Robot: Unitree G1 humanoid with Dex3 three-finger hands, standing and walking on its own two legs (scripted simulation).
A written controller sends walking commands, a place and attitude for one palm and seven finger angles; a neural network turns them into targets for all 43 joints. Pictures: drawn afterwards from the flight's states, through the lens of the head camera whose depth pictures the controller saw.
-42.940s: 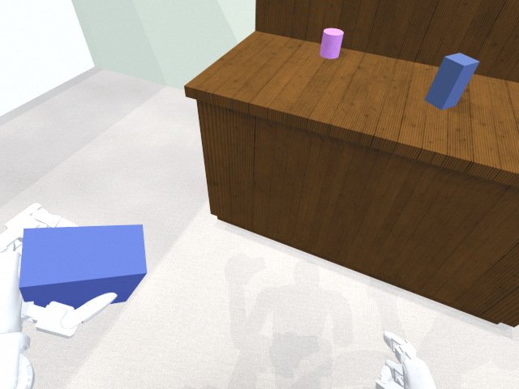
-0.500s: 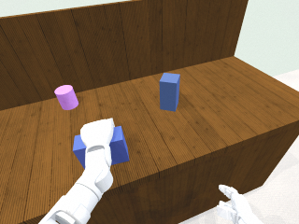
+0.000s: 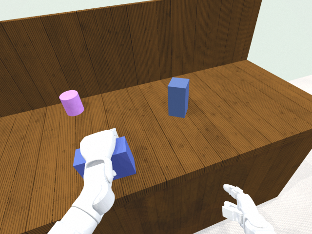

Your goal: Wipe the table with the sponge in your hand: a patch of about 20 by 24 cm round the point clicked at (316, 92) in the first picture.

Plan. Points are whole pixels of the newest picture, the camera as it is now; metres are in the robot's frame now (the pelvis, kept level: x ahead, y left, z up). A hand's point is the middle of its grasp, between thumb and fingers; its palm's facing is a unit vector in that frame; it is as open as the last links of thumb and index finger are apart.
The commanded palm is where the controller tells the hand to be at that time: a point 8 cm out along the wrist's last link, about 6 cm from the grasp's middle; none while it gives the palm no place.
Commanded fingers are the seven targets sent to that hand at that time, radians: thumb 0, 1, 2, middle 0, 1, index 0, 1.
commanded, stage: slide back across to the middle lane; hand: left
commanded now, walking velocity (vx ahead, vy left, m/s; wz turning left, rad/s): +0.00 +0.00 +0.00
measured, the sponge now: (108, 165) +0.30 +0.19 +0.03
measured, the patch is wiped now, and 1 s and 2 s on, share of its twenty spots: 0.95 0.95 0.95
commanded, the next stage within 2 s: wipe forward along the middle lane in 0.38 s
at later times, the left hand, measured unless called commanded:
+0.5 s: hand (93, 165) +0.27 +0.21 +0.07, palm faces +0.04 -0.12 -0.99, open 9.9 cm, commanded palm +0.23 +0.22 +0.12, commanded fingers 0.00 0.10 1.30 -1.20 -1.60 -1.20 -1.60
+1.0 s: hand (87, 157) +0.30 +0.24 +0.06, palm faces -0.04 -0.06 -1.00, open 9.9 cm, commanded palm +0.28 +0.24 +0.10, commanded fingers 0.00 0.10 1.30 -1.20 -1.60 -1.20 -1.60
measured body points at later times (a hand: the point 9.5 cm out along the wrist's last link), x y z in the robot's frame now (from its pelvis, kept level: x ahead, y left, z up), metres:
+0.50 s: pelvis -0.01 -0.01 +0.00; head -0.05 -0.05 +0.45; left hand +0.26 +0.21 +0.12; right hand +0.24 -0.21 -0.07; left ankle +0.00 +0.13 -0.73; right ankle -0.02 -0.09 -0.73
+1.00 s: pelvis -0.02 -0.02 +0.00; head -0.04 -0.06 +0.45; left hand +0.29 +0.24 +0.12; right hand +0.19 -0.25 -0.10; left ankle +0.00 +0.13 -0.73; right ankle -0.02 -0.09 -0.73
